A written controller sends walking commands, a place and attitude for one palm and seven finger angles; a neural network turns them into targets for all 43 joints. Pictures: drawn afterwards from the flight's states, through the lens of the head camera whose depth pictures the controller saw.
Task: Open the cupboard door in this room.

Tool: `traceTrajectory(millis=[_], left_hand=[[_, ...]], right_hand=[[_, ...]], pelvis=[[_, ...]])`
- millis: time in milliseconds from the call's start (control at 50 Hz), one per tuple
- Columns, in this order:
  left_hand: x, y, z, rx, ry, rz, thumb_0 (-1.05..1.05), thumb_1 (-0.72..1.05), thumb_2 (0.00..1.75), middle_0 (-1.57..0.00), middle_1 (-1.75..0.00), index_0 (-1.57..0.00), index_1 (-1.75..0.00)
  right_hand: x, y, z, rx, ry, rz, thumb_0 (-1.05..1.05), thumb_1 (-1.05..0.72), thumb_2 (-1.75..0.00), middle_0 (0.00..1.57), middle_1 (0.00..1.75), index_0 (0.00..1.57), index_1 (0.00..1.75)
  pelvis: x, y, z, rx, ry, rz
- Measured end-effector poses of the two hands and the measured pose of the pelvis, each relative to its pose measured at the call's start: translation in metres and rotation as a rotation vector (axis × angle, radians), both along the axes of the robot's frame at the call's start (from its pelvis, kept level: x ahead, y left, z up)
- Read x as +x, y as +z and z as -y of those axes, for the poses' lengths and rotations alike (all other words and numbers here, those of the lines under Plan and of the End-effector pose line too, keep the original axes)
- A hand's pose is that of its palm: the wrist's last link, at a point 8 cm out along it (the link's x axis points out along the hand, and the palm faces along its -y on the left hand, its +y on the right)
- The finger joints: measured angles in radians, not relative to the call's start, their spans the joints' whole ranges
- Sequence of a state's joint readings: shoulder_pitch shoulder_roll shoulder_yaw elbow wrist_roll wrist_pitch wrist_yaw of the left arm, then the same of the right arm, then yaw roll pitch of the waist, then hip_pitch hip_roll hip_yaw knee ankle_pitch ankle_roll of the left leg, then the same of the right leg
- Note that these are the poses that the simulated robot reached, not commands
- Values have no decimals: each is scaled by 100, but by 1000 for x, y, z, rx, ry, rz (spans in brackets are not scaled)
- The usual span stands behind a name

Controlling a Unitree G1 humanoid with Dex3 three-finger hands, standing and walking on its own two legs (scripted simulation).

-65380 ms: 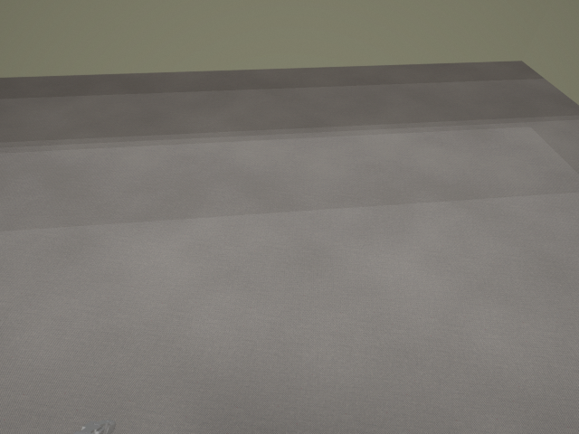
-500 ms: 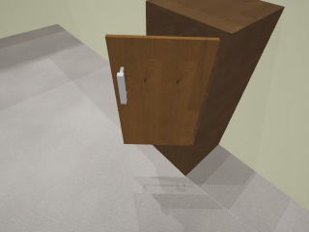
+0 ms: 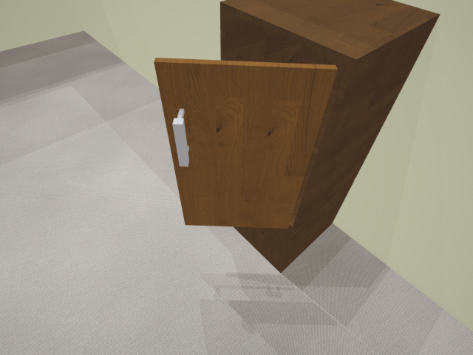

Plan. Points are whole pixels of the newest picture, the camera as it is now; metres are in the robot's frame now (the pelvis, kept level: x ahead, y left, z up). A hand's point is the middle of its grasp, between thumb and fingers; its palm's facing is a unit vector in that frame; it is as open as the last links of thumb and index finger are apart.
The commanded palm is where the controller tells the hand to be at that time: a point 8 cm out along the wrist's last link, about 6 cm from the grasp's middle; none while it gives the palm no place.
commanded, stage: raise the hand with hooked fingers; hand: left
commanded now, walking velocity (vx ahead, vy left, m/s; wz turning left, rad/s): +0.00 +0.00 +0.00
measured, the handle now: (182, 138) +0.56 +0.16 +0.03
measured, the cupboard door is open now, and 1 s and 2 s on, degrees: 47 47 47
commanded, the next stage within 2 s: none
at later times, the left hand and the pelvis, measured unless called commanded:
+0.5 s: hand (130, 342) +0.15 +0.18 -0.04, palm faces +0.14 -0.99 -0.07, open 9.2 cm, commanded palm +0.14 +0.24 -0.03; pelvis -0.01 -0.05 -0.09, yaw +3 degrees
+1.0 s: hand (109, 298) +0.21 +0.22 -0.01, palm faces +0.04 -1.00 -0.05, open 12.2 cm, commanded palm +0.19 +0.28 +0.01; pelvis -0.02 -0.03 -0.06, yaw +2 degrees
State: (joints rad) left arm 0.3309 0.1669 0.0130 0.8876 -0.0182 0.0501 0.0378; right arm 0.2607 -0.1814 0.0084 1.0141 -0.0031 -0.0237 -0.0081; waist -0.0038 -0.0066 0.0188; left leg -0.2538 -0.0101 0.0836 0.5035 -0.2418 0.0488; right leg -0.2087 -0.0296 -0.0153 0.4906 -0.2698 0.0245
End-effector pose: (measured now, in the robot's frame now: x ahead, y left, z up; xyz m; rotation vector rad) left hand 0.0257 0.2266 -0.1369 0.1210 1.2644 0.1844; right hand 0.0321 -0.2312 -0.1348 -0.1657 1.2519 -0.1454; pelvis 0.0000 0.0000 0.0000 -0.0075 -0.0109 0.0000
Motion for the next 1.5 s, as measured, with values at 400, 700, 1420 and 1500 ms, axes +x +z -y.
traceTrajectory(millis=[400, 700, 1420, 1500], left_hand=[[95, 77, -3, -52, -66, 1125, 1, 59, 76, -23, -51, -23, -51], [146, 120, -19, -60, -174, 1152, 0, 24, 61, -25, -73, -25, -73], [192, 166, -106, -55, -145, 1235, -1, -48, 31, -30, -119, -30, -119], [201, 174, -111, -53, -152, 1239, -2, -49, 30, -30, -120, -30, -120]], right_hand=[[193, 22, 45, -94, 227, 782, 1, -91, -89, 20, 29, 20, 30], [117, -22, 40, -17, 128, 534, 1, -91, -89, 20, 30, 20, 30], [127, 35, -13, -72, 221, 598, 1, -90, -89, 20, 30, 20, 30], [120, 35, -10, -84, 209, 574, 1, -90, -89, 20, 30, 21, 30]], pelvis=[[-13, -88, 44, -14, 42, -235], [-16, -74, 53, -23, 45, -231], [-14, -43, -1, -54, 45, -151], [-14, -41, -3, -53, 44, -144]])
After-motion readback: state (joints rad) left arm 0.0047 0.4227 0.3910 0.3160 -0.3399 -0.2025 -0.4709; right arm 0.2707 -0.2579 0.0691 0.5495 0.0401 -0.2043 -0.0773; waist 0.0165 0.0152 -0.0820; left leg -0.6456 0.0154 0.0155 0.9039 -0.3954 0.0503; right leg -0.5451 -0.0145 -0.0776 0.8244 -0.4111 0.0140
